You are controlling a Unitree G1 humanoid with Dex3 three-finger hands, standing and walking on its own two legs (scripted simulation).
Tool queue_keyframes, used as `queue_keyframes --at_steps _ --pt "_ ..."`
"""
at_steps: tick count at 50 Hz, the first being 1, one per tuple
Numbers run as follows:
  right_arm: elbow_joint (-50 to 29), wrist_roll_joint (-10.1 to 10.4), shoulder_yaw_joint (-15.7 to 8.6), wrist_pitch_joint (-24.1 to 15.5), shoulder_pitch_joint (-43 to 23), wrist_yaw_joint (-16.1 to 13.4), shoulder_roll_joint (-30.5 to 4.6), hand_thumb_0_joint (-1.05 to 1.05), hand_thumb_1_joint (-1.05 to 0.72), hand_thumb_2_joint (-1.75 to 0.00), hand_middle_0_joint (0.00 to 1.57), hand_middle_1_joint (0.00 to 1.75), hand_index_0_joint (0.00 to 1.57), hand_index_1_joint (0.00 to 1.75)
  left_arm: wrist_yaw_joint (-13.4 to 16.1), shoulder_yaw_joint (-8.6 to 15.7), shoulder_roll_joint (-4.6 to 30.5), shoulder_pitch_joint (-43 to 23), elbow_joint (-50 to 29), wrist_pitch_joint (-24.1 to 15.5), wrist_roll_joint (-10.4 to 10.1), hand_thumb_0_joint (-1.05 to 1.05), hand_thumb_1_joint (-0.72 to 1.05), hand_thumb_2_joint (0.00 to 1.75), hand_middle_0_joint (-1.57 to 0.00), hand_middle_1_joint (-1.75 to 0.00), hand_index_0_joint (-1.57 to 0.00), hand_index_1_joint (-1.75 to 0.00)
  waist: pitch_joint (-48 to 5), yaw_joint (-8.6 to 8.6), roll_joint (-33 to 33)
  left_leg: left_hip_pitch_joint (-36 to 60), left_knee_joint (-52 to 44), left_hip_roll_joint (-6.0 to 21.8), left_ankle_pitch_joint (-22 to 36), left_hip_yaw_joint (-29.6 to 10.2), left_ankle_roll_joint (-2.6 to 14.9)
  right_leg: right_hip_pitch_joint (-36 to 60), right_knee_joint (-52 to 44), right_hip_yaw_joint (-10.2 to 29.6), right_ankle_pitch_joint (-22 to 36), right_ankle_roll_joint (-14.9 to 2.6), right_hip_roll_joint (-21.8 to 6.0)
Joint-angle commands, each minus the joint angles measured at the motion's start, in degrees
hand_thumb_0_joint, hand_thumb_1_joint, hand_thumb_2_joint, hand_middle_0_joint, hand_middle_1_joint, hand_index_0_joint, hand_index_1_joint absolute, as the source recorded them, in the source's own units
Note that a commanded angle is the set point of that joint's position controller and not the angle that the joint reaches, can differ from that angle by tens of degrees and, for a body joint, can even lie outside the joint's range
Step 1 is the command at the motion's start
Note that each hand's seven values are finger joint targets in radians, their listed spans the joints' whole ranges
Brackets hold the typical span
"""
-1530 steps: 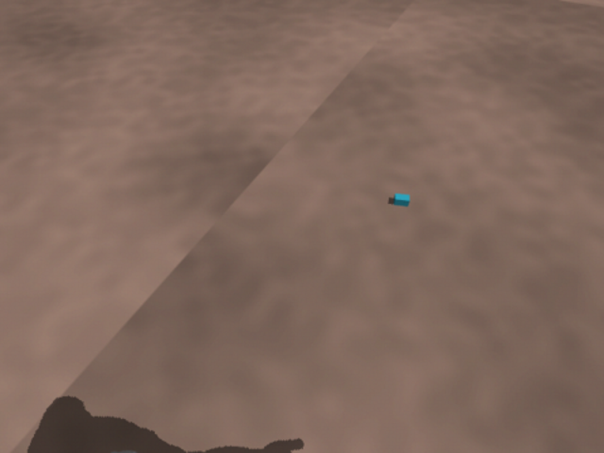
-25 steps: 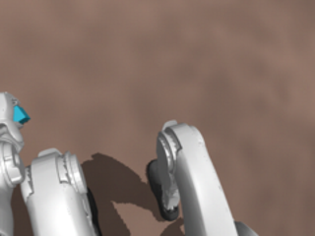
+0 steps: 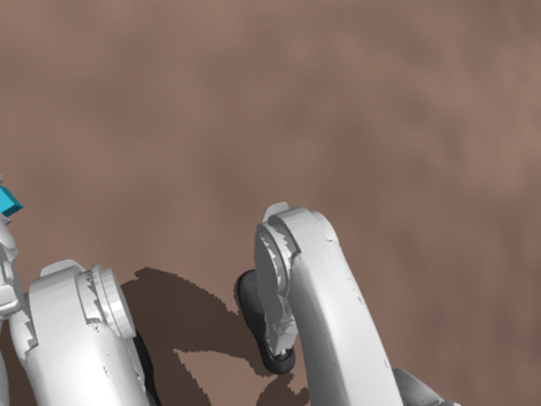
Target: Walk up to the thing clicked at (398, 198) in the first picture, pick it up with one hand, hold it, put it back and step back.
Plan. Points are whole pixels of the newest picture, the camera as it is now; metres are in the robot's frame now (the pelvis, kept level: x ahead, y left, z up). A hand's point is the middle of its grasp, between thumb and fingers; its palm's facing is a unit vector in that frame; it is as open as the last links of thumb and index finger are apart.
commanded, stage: open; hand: left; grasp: from above
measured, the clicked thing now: out of the picture +0.42 +0.31 -0.28
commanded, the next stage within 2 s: withdraw in 1.10 s
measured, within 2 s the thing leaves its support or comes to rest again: neither
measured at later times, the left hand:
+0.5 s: hand out of the picture +0.40 +0.31 -0.24, palm faces -0.35 -0.25 -0.90, open 8.8 cm
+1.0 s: hand out of the picture +0.40 +0.31 -0.23, palm faces -0.36 -0.25 -0.90, open 11.2 cm
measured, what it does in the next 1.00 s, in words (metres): stands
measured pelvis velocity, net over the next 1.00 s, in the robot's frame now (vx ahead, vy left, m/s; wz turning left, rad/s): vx -0.01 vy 0.00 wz -0.01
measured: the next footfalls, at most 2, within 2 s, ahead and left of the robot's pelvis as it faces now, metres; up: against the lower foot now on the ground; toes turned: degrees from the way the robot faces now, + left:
none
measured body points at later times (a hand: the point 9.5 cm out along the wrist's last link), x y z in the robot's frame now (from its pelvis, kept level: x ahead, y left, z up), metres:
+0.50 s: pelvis +0.00 +0.00 +0.00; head +0.25 +0.12 +0.35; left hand +0.42 +0.32 -0.19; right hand +0.04 -0.25 -0.06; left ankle +0.07 +0.13 -0.26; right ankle +0.11 -0.12 -0.26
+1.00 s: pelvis -0.01 +0.00 +0.01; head +0.25 +0.11 +0.36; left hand +0.41 +0.32 -0.18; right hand +0.04 -0.25 -0.06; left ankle +0.07 +0.13 -0.26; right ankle +0.11 -0.12 -0.26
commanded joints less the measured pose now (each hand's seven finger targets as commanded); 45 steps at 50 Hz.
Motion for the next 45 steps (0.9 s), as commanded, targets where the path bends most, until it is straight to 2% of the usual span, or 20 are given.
queue_keyframes --at_steps 1,2,4,5,9,10,14,15,17,21,22,25,27,29,32,33,36,38,43,45 --pt "0.58 0.81 -3.97 -1.19 11.27 0.18 -17.49 0.0 -0.89 -0.9 0.2 0.3 0.2 0.3 1.18 -1.49 10.63 -11.47 -3.03 -0.44 -0.93 0.0 0.85 0.18 -1.24 -0.14 -1.25 -0.13 -32.73 -2.46 20.07 22.56 -14.48 0.22 8.8 6.12 1.21 19.6 -13.36 -5.65 11.0 -3.2 2.02" --pt "0.77 0.98 -4.1 -1.25 11.49 0.08 -18.06 0.0 -0.89 -0.9 0.2 0.3 0.2 0.3 1.41 -0.58 11.22 -10.3 -2.94 -0.62 -1.09 0.0 0.83 0.2 -1.23 -0.15 -1.24 -0.14 -33.25 -1.73 20.18 22.98 -15.25 0.33 9.15 5.84 1.09 19.78 -13.67 -5.92 11.09 -3.25 2.1" --pt "0.16 0.87 -3.53 -1.73 10.72 0.29 -17.59 0.0 -0.89 -0.9 0.2 0.3 0.2 0.3 0.95 -2.59 10.42 -11.99 -2.85 -0.87 -0.84 0.0 0.87 0.19 -1.26 -0.15 -1.27 -0.14 -31.56 -2.87 19.48 22.95 -15.01 0.29 7.88 5.41 1.03 18.81 -13.04 -6.12 10.2 -3.2 1.99" --pt "0.17 1.04 -3.74 -1.94 10.74 0.27 -18.28 0.0 -0.89 -0.9 0.2 0.3 0.2 0.3 0.94 -2.53 10.58 -11.5 -2.59 -0.84 -0.85 0.0 0.87 0.19 -1.26 -0.15 -1.26 -0.14 -31.38 -2.52 19.26 22.91 -15.14 0.36 7.36 5.16 1.0 18.17 -13.33 -6.32 9.57 -3.16 1.93" --pt "-0.04 1.29 -3.53 -2.12 10.51 0.39 -18.68 0.0 -0.88 -0.9 0.2 0.3 0.2 0.3 1.64 -2.32 10.99 -10.95 -3.16 -1.12 -1.16 0.0 0.55 0.16 -0.94 -0.22 -0.95 -0.2 -32.1 -1.93 20.66 23.43 -15.92 0.6 8.47 4.81 0.74 19.73 -13.3 -6.33 10.83 -3.33 2.29" --pt "-0.28 1.15 -3.16 -2.13 10.98 0.5 -18.24 0.0 -0.89 -0.9 0.2 0.3 0.2 0.3 1.59 -2.82 10.48 -11.44 -2.94 -1.03 -0.97 0.0 0.47 0.18 -0.88 -0.25 -0.9 -0.23 -32.12 -2.64 20.27 23.82 -15.6 0.44 8.88 4.96 0.75 19.96 -13.12 -6.43 11.36 -3.27 2.23" --pt "0.19 1.42 -3.44 -2.35 10.83 0.31 -18.91 0.0 -0.88 -0.9 0.2 0.3 0.2 0.3 2.4 -2.79 10.85 -12.68 -4.43 -1.24 -1.04 0.0 0.28 0.29 -0.77 -0.32 -0.78 -0.31 -32.53 -2.5 22.42 25.23 -16.14 0.73 8.69 4.55 0.34 19.28 -13.13 -6.73 11.11 -3.43 2.21" --pt "-0.09 1.25 -2.98 -2.69 10.03 0.51 -18.5 0.0 -0.88 -0.9 0.2 0.3 0.2 0.3 2.28 -3.92 10.61 -13.64 -3.83 -1.23 -0.89 0.0 0.26 0.31 -0.76 -0.34 -0.77 -0.33 -31.04 -3.27 22.02 24.36 -15.61 0.72 7.68 4.58 0.4 18.62 -12.75 -6.7 10.5 -3.33 2.01" --pt "-0.06 1.44 -3.29 -2.71 10.92 0.39 -18.97 0.0 -0.88 -0.9 0.2 0.3 0.2 0.3 2.69 -3.16 11.21 -13.37 -4.56 -1.19 -0.98 0.0 0.21 0.35 -0.72 -0.38 -0.73 -0.37 -32.44 -3.11 22.31 25.04 -15.4 0.76 8.9 4.72 0.5 19.95 -13.35 -6.6 11.79 -3.3 2.31" --pt "0.41 1.19 -2.9 -3.36 10.82 0.75 -18.66 0.0 -0.88 -0.9 0.2 0.3 0.2 0.3 2.43 -4.29 10.47 -13.59 -4.76 -0.79 -1.42 0.0 0.16 0.4 -0.68 -0.43 -0.68 -0.42 -32.15 -3.72 22.56 25.44 -15.13 0.65 8.99 5.28 0.42 20.87 -13.83 -6.37 11.93 -3.2 2.28" --pt "0.86 1.57 -3.45 -3.38 11.31 0.67 -19.29 0.0 -0.88 -0.9 0.2 0.3 0.2 0.3 2.85 -3.17 11.08 -12.79 -5.22 -0.79 -1.82 0.0 0.12 0.43 -0.65 -0.44 -0.65 -0.44 -32.83 -2.64 23.61 25.71 -15.99 0.77 9.3 4.72 0.2 20.65 -13.71 -6.66 11.92 -3.38 2.14" --pt "0.25 1.48 -3.13 -3.81 10.64 1.12 -18.52 0.0 -0.88 -0.9 0.2 0.3 0.2 0.3 2.33 -5.21 9.45 -13.23 -5.18 -0.21 -1.66 0.0 0.07 0.49 -0.61 -0.49 -0.61 -0.49 -32.47 -3.54 23.76 26.6 -15.47 0.82 10.05 4.56 0.06 20.1 -12.89 -6.85 13.13 -3.25 2.05" --pt "0.94 2.03 -3.57 -3.79 10.72 0.99 -19.24 0.0 -0.88 -0.9 0.2 0.3 0.2 0.3 2.47 -3.91 10.23 -11.74 -5.83 -0.06 -2.57 0.0 0.04 0.5 -0.59 -0.52 -0.59 -0.52 -33.67 -2.27 25.04 27.73 -16.73 0.93 10.46 4.24 -0.27 20.49 -12.87 -6.81 13.43 -3.53 2.14" --pt "0.85 2.03 -3.66 -3.99 10.22 1.27 -19.19 0.0 -0.88 -0.9 0.2 0.3 0.2 0.3 2.37 -4.49 9.52 -11.78 -6.33 0.25 -2.25 0.0 0.01 0.54 -0.56 -0.55 -0.56 -0.55 -33.92 -2.03 26.28 28.87 -16.84 1.11 11.25 3.85 -0.57 19.32 -12.26 -7.22 13.79 -3.56 1.92" --pt "0.34 1.94 -3.37 -4.23 10.31 1.74 -19.03 0.0 -0.88 -0.9 0.2 0.3 0.2 0.3 1.98 -6.02 8.39 -13.45 -6.05 0.44 -2.47 0.0 -0.03 0.56 -0.52 -0.59 -0.52 -0.58 -31.64 -3.66 24.97 27.85 -16.11 1.04 11.25 3.84 -0.34 18.74 -11.92 -7.19 14.32 -3.42 1.86" --pt "0.66 2.12 -3.68 -4.04 11.01 1.58 -19.7 0.0 -0.88 -0.9 0.2 0.3 0.2 0.3 2.21 -4.48 9.53 -12.3 -6.09 0.51 -2.75 0.0 -0.04 0.58 -0.5 -0.59 -0.5 -0.59 -33.17 -2.93 25.12 27.86 -16.84 0.91 11.84 4.1 -0.26 20.12 -12.78 -6.96 14.51 -3.58 2.19" --pt "0.64 2.2 -3.42 -4.15 10.99 1.57 -19.26 0.0 -0.88 -0.9 0.2 0.3 0.2 0.3 2.47 -4.26 9.57 -11.89 -5.73 0.58 -2.61 0.0 -0.08 0.61 -0.47 -0.62 -0.47 -0.63 -32.84 -2.72 24.59 27.45 -16.85 0.88 11.76 4.23 -0.22 20.51 -12.94 -6.89 14.42 -3.57 2.18" --pt "0.47 2.02 -3.14 -4.29 11.16 1.73 -18.89 0.0 -0.88 -0.9 0.2 0.3 0.2 0.3 2.08 -5.22 8.67 -12.77 -5.07 0.61 -2.76 0.0 -0.09 0.62 -0.45 -0.65 -0.46 -0.65 -32.88 -3.79 23.99 27.5 -16.04 0.83 11.88 4.42 -0.02 20.66 -13.01 -6.82 14.65 -3.44 2.12" --pt "0.36 2.2 -3.03 -4.14 11.37 1.2 -19.27 0.0 -0.88 -0.9 0.2 0.3 0.2 0.3 1.9 -4.48 10.07 -11.97 -4.46 0.03 -3.27 0.0 -0.1 0.67 -0.45 -0.68 -0.44 -0.68 -33.0 -3.25 21.74 25.39 -15.97 0.69 10.05 4.93 0.54 21.96 -14.68 -6.33 12.72 -3.31 2.3" --pt "0.19 2.18 -2.6 -4.39 10.66 1.1 -19.07 0.0 -0.88 -0.9 0.2 0.3 0.2 0.3 1.34 -5.74 9.77 -13.03 -4.72 -0.09 -3.33 0.0 -0.1 0.69 -0.45 -0.7 -0.44 -0.7 -31.36 -3.81 21.52 25.62 -15.9 0.71 8.79 4.81 0.51 20.7 -14.48 -6.42 11.72 -3.23 2.13"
